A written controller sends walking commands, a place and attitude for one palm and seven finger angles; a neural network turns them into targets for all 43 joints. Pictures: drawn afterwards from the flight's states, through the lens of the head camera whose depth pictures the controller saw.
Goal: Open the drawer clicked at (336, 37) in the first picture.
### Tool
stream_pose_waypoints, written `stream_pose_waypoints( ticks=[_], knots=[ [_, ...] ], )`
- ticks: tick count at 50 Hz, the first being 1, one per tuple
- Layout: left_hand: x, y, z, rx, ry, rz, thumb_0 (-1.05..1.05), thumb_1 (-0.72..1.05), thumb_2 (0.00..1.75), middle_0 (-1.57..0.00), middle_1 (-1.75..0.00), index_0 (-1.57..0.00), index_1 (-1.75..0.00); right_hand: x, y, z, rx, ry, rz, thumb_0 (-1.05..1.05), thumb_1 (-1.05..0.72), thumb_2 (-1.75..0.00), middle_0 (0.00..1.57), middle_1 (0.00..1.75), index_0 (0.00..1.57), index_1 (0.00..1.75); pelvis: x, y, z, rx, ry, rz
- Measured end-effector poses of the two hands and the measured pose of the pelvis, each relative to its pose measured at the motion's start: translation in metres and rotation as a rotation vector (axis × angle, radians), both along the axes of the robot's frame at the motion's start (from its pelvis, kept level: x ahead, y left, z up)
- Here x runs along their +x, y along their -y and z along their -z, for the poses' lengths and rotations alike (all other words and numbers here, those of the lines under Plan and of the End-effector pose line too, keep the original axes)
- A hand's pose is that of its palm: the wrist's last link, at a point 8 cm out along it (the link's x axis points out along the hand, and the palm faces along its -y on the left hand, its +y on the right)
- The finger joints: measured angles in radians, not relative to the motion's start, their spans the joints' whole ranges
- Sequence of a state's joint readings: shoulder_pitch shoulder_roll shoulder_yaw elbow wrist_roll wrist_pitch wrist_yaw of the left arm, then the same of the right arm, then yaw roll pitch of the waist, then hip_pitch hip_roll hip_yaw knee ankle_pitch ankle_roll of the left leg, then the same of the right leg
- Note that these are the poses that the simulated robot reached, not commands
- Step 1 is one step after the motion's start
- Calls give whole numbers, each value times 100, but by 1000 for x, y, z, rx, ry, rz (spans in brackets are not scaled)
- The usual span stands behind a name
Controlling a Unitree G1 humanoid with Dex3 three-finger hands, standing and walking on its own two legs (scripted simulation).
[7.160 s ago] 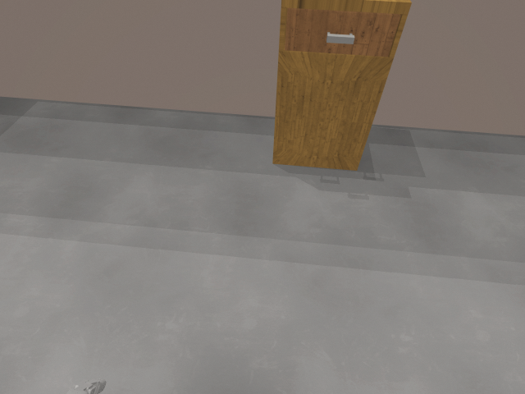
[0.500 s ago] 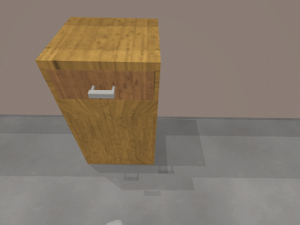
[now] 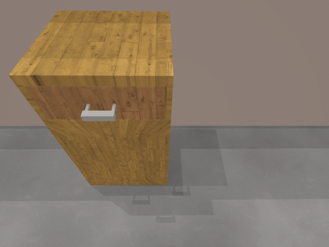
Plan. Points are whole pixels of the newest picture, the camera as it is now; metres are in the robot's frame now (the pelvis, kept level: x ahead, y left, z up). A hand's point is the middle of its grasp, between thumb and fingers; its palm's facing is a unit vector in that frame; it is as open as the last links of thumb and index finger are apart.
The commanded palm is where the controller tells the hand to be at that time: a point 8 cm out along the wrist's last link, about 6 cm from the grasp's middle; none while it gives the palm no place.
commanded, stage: come to a stop and stand still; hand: left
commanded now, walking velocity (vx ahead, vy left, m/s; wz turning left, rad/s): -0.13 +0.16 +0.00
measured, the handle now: (99, 111) +0.52 +0.25 -0.03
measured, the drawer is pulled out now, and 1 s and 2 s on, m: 0.00 0.00 0.00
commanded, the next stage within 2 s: look again from close up in 0.78 s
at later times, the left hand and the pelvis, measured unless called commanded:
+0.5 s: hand out of the picture +0.00 +0.18 -0.16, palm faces +0.09 -0.96 -0.25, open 7.4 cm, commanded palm none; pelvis -0.04 -0.01 +0.01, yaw +1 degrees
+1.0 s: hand out of the picture -0.05 +0.18 -0.18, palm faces +0.02 -0.98 -0.18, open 7.3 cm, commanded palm none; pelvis -0.03 +0.02 +0.00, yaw +0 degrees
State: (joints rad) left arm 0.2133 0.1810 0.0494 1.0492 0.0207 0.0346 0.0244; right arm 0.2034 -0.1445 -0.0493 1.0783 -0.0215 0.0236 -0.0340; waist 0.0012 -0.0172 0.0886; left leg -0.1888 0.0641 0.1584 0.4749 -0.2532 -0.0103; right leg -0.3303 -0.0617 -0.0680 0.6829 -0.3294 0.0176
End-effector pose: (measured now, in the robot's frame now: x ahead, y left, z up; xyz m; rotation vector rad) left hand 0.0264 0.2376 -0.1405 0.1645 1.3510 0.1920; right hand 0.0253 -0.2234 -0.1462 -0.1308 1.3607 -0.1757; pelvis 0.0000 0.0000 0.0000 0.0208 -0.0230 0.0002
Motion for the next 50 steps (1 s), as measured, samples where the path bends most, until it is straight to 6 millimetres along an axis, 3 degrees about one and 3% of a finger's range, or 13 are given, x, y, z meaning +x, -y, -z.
stream_pose_waypoints(
  ticks=[4,10,18,26,31,37,43,50],
  knots=[
    [20,10,-6,59,52,29,1,92,90,-20,-30,-20,-30,1,22,18,35,-11,24,0,-92,-90,20,30,20,30,2,19,9,7,-1,0],
    [30,26,-24,82,104,26,1,91,90,-20,-30,-20,-30,6,44,17,38,-14,0,0,-92,-90,20,30,20,30,-7,30,0,25,-9,-12],
    [10,29,-32,66,137,0,1,91,90,-21,-30,-21,-30,13,52,3,25,31,-63,0,-91,-90,20,30,19,30,-22,31,-8,44,-19,-22],
    [-43,2,-13,23,51,-42,1,90,90,-21,-30,-21,-30,8,31,-12,-20,100,-95,0,-91,-90,20,30,19,30,-37,8,-5,9,-24,-16],
    [-69,-15,4,-11,-16,-65,1,91,90,-20,-30,-21,-30,-22,5,-14,-35,56,-91,0,-91,-90,20,30,20,30,-40,-7,-1,-12,-21,-23],
    [-88,-10,5,-28,-84,-61,1,91,90,-20,-30,-20,-30,-48,-16,-4,3,-44,-68,1,-92,-90,20,30,20,30,-33,-12,-1,8,-33,-13],
    [-93,6,1,-58,-140,-35,1,91,90,-20,-30,-20,-30,-60,-25,-1,27,-67,-23,1,-92,-90,20,30,20,30,-31,-17,-4,-17,-26,-5],
    [-77,8,6,-54,-88,7,1,91,90,-20,-30,-21,-30,-61,-31,3,34,-24,-21,1,-92,-90,20,30,20,30,-31,-23,2,-26,-26,-3]
  ],
)
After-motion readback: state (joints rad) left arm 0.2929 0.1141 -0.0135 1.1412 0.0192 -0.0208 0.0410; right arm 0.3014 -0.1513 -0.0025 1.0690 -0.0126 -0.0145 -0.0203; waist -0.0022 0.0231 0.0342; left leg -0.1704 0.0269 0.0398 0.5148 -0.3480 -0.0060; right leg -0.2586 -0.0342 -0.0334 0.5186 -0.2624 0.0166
